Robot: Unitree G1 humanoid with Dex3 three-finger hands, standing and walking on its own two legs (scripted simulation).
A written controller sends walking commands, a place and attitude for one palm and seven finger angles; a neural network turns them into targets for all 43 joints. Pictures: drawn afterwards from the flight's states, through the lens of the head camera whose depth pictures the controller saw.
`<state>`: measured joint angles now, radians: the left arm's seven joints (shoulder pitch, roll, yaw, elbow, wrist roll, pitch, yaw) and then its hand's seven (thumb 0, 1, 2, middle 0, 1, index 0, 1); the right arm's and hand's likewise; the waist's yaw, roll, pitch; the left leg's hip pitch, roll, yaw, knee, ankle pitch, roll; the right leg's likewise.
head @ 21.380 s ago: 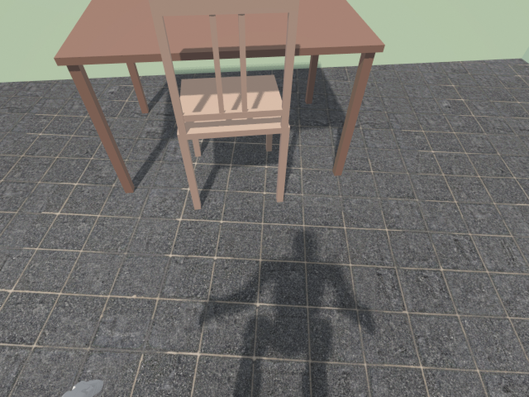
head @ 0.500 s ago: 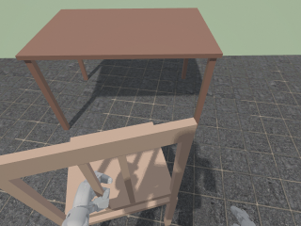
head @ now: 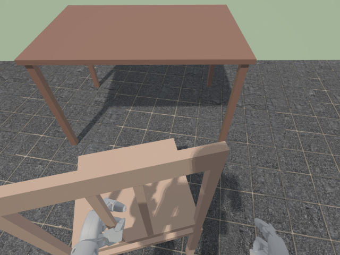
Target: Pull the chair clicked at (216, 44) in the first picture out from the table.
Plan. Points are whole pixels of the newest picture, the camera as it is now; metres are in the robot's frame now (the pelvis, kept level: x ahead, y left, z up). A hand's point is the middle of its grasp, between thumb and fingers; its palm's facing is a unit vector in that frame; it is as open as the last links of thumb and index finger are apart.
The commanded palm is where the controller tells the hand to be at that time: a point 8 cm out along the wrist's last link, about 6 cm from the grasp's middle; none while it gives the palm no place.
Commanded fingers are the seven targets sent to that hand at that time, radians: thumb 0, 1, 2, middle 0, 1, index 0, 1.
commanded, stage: open the thumb and straighten the fingers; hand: left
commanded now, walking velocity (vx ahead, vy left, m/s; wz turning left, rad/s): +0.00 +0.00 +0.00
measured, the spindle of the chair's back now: (110, 221) +0.22 +0.16 -0.05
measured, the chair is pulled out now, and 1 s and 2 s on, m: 0.63 0.63 0.63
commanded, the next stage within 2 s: draw the fingers out of the gap in 0.62 s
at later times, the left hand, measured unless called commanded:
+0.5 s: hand (118, 229) +0.20 +0.14 -0.06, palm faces +0.03 -0.98 -0.20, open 16.0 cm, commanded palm +0.18 +0.19 -0.04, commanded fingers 0.00 -0.55 0.20 0.00 0.00 0.00 0.00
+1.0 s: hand (113, 244) +0.17 +0.15 -0.07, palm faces +0.05 -0.98 -0.19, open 17.5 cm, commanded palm +0.14 +0.19 -0.04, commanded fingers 0.00 -0.55 0.20 0.00 0.00 0.00 0.00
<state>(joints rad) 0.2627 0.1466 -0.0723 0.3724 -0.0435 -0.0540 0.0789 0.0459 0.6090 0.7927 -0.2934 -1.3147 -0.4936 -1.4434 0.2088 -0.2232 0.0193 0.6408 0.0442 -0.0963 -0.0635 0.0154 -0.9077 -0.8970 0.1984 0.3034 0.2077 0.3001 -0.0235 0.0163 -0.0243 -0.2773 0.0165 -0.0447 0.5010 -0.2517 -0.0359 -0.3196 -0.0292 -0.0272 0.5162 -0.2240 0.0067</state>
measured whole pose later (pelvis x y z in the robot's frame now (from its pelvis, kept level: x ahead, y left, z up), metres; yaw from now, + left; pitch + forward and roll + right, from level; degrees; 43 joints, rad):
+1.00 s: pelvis +0.03 +0.00 -0.05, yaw +2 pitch +11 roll +0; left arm 0.65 0.17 -0.08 -0.20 -0.02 0.18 0.05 -0.01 -0.53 0.20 -0.01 0.00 0.00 0.00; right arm 0.27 -0.22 -0.02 0.50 0.04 -0.18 -0.12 0.02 -0.91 -0.90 0.20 0.30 0.21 0.30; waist -0.02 0.05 -0.16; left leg -0.62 0.00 -0.08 0.93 -0.49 -0.04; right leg -0.64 -0.04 -0.06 0.92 -0.46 0.01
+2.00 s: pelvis +0.01 +0.01 -0.08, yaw +1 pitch +12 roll -2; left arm 0.88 0.22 0.04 -0.47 -0.20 -0.33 -0.17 -0.01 -0.54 0.20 -0.01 0.00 0.00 0.00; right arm 0.21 -0.15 -0.04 0.51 0.07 -0.21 -0.08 0.02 -0.91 -0.90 0.20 0.30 0.21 0.30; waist 0.04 0.04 -0.17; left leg -0.78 0.00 -0.09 1.12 -0.56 -0.03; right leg -0.78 -0.04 -0.06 1.08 -0.51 0.02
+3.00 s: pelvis +0.05 -0.01 +0.00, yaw +3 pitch -3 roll +0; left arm 0.61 0.40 0.16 -0.40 -0.10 0.20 0.15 0.01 0.84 0.87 -0.30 -0.29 -0.24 -0.28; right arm 0.18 -0.22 0.05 0.69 0.03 -0.30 -0.12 0.02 -0.91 -0.90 0.20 0.30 0.21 0.30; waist 0.10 0.06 0.04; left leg -0.15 0.02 -0.10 0.54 -0.35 -0.05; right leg -0.16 -0.03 -0.09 0.54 -0.34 -0.01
